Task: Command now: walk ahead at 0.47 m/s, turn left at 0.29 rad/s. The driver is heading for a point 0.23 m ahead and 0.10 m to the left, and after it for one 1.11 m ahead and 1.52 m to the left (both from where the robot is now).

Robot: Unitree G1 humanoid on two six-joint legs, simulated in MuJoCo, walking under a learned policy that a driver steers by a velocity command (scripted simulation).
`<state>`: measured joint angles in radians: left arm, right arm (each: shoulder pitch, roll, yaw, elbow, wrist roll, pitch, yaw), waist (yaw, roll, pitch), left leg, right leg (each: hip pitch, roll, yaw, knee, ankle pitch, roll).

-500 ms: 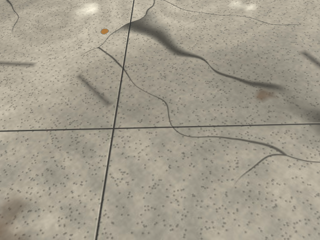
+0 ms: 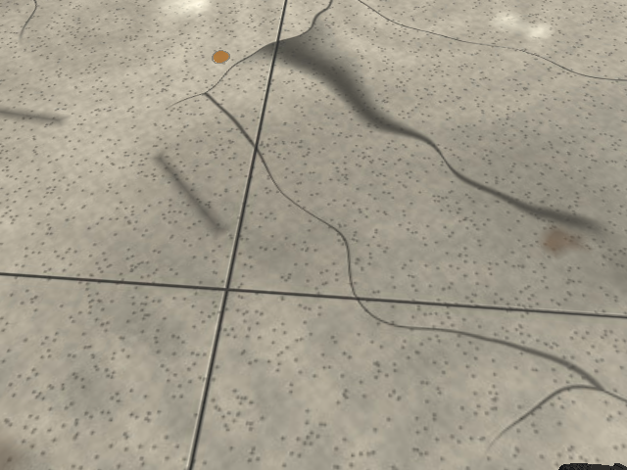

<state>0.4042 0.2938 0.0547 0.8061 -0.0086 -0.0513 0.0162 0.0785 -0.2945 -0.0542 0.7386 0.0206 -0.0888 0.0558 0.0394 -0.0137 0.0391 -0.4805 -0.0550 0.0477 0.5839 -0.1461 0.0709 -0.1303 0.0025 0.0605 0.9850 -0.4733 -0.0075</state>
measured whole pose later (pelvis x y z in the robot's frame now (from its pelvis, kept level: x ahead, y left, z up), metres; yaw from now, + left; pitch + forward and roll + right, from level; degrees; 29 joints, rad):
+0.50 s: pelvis +0.20 -0.02 +0.01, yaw +17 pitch +2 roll +0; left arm 0.10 0.25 0.04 0.64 0.02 -0.04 0.02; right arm 0.23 -0.34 -0.08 0.72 0.02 0.04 -0.03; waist -0.03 0.03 0.04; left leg -0.44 -0.08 -0.11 1.11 -0.54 -0.06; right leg -0.41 0.01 0.01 0.50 -0.12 -0.01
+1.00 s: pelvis +0.20 +0.02 +0.02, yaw +35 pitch +2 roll -3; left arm 0.11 0.33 0.10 0.73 0.01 0.02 0.04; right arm 0.23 -0.30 -0.06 0.62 0.00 0.03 -0.02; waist -0.01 -0.03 0.05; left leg -0.29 -0.03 -0.08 0.48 -0.22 0.05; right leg -0.56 0.00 0.03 1.10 -0.38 0.08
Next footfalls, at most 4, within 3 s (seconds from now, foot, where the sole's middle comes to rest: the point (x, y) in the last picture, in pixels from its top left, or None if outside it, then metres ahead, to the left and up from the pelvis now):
0.38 right None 0.36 -0.09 -0.76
0.80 left None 0.20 0.12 -0.76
1.30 right None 0.34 -0.05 -0.76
1.76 left None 0.25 0.35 -0.76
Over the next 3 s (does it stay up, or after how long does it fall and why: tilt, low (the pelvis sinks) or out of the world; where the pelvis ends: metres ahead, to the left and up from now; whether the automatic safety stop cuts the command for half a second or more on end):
stays up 0.48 0.85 0.02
